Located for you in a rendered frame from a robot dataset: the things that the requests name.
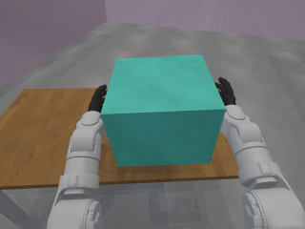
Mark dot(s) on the robot right hand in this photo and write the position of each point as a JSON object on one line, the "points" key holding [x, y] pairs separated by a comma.
{"points": [[226, 92]]}

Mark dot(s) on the table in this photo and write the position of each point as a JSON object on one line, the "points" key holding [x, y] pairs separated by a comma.
{"points": [[35, 134]]}

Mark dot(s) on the left robot upper arm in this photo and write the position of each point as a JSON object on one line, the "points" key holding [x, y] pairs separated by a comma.
{"points": [[85, 213]]}

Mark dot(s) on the robot left forearm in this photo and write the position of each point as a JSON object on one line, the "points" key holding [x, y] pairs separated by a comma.
{"points": [[80, 177]]}

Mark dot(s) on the right robot upper arm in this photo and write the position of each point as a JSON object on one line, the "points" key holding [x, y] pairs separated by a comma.
{"points": [[272, 208]]}

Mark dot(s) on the carton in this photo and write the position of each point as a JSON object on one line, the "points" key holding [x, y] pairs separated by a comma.
{"points": [[162, 110]]}

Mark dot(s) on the robot left hand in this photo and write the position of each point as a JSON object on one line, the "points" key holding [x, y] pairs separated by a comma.
{"points": [[97, 100]]}

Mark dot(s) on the robot right forearm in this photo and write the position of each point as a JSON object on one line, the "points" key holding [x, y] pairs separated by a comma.
{"points": [[256, 169]]}

